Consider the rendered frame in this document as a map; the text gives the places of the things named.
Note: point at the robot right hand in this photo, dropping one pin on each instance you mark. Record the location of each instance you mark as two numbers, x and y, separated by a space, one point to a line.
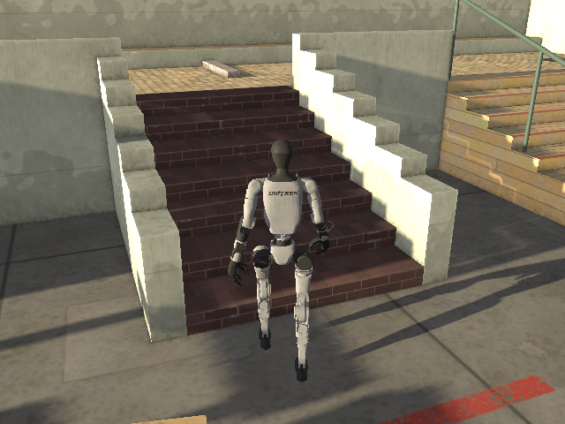
317 241

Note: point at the left robot forearm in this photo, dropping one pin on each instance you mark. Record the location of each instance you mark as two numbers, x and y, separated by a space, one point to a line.
240 242

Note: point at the left robot upper arm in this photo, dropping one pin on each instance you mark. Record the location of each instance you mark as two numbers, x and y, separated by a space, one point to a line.
251 199

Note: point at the right robot upper arm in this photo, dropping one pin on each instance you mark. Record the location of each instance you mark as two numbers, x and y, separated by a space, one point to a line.
310 187

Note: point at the right robot forearm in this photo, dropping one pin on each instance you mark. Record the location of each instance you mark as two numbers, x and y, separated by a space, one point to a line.
322 229

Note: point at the robot left hand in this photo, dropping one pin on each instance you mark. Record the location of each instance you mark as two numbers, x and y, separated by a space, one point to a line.
234 277

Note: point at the robot head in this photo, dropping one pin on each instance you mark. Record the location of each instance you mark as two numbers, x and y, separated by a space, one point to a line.
282 151

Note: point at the humanoid robot torso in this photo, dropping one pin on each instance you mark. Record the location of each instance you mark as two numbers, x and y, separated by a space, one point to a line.
282 212

